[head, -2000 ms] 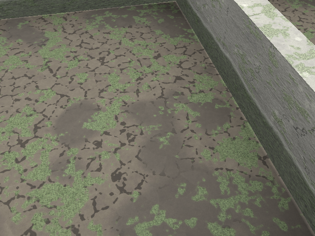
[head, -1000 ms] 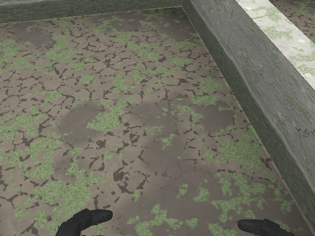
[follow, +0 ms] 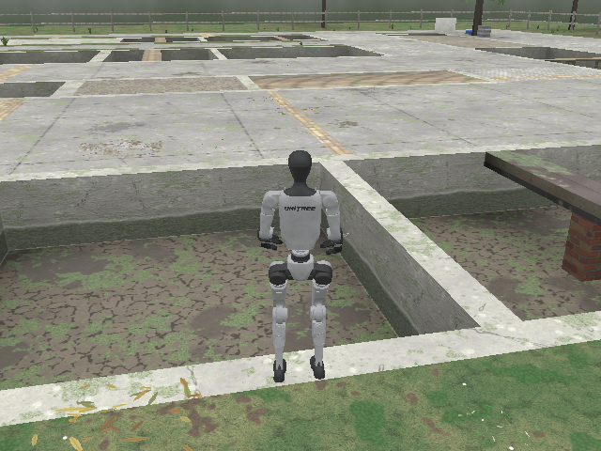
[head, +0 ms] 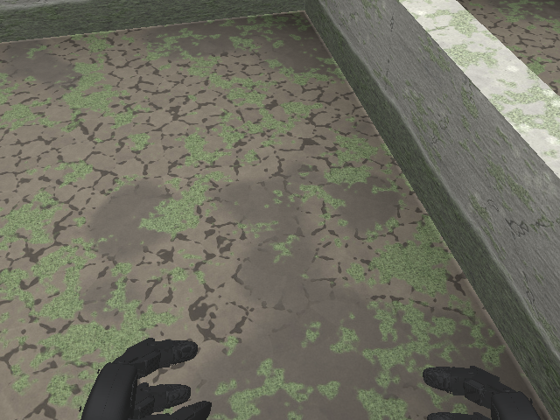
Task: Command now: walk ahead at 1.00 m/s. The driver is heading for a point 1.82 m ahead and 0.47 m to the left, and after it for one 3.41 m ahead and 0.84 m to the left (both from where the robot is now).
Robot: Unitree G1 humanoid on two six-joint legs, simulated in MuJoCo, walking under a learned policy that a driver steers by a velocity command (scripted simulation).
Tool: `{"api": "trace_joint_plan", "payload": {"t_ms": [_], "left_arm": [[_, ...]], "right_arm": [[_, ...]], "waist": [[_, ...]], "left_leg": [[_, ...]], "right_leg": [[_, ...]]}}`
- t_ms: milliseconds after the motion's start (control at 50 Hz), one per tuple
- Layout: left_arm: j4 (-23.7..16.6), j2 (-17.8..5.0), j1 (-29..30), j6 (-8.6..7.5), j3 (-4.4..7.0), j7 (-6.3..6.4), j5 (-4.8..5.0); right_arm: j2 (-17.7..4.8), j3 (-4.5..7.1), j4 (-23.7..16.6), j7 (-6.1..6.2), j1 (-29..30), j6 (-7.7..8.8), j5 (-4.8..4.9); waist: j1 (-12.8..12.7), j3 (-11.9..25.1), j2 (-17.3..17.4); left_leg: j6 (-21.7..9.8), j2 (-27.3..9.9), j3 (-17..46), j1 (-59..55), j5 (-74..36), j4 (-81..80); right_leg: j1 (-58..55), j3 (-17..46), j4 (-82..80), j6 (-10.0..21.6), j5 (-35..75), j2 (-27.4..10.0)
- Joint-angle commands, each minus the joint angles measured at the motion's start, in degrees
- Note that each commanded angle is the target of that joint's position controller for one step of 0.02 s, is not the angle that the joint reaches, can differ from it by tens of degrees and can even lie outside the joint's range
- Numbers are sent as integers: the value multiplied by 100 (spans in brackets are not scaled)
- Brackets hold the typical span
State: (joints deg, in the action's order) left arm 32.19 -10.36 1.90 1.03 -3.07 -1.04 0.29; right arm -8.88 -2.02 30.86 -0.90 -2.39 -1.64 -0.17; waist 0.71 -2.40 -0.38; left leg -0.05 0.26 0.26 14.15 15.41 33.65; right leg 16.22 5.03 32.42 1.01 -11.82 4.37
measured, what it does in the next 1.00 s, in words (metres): stands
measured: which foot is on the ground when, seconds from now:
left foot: down 0.00-1.00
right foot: down 0.00-1.00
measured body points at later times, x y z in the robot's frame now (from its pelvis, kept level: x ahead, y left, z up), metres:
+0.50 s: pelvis +0.02 +0.01 +0.00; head +0.00 +0.01 +0.45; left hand +0.26 +0.20 -0.04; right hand +0.25 -0.18 -0.05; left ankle +0.03 +0.12 -0.73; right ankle +0.06 -0.10 -0.73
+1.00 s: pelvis +0.03 +0.01 +0.00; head +0.02 +0.01 +0.45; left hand +0.28 +0.20 -0.04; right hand +0.26 -0.18 -0.05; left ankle +0.03 +0.12 -0.73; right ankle +0.06 -0.10 -0.73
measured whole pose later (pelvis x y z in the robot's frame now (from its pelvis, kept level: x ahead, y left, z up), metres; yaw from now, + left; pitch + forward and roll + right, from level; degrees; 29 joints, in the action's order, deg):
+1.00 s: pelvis +0.03 +0.01 +0.00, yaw +0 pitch -4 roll +0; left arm 33.0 -8.0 0.8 2.1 -3.4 -0.1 0.0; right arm -8.3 -2.3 31.4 -0.2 -3.6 -1.8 -0.5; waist -0.2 -1.5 0.1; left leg -1.1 1.1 0.2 12.9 19.0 35.6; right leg 15.1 4.4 34.8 0.4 -15.9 3.2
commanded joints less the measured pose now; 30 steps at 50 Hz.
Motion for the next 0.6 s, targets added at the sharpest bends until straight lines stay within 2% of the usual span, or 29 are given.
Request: {"api": "trace_joint_plan", "payload": {"t_ms": [20, 80, 140, 160, 260, 500, 520, 600], "left_arm": [[-554, -439, 717, -109, 134, 12, -4], [-559, -445, 769, -101, 132, 19, 18], [-543, -417, 753, -94, 128, 23, 23], [-542, -383, 738, -92, 118, 14, 7], [-508, -396, 703, -94, 122, 8, 4], [-471, -373, 667, -93, 118, 37, -3], [-524, -187, 754, -90, 64, 13, -6], [-512, -243, 720, -87, 78, 2, -11]], "right_arm": [[-351, 102, -616, 16, 737, 120, 1], [-339, 102, -595, 17, 666, 120, -14], [-345, 104, -582, 21, 648, 125, -21], [-370, 94, -550, -8, 587, 161, -55], [-380, 89, -556, -26, 629, 176, -27], [-388, 77, -572, -21, 613, 162, -29], [-326, 51, -588, -9, 636, 152, -65], [-327, 44, -628, -11, 645, 144, -53]], "waist": [[-38, 666, -2], [4, 657, -94], [5, 671, -7], [5, 762, 82], [-23, 683, 103], [-11, 668, 60], [-44, 698, 109], [-48, 711, 75]], "left_leg": [[-40, -326, 401, -213, 262, -637], [-28, -294, 332, -334, 111, -534], [-43, -310, 352, -352, 104, -562], [-58, -320, 371, -404, 155, -553], [-96, -349, 441, -325, 188, -628], [-106, -336, 448, -347, 56, -625], [-44, -341, 377, -238, -15, -592], [-22, -324, 365, -205, -3, -578]], "right_leg": [[9, 386, -663, -155, -223, -435], [108, 447, -755, -140, -298, -466], [69, 404, -706, -145, -201, -442], [66, 366, -662, -114, -187, -473], [59, 297, -575, -127, -37, -457], [4, 249, -510, -121, 148, -462], [-147, 232, -436, -130, 220, -438], [-159, 255, -416, -123, 185, -446]]}}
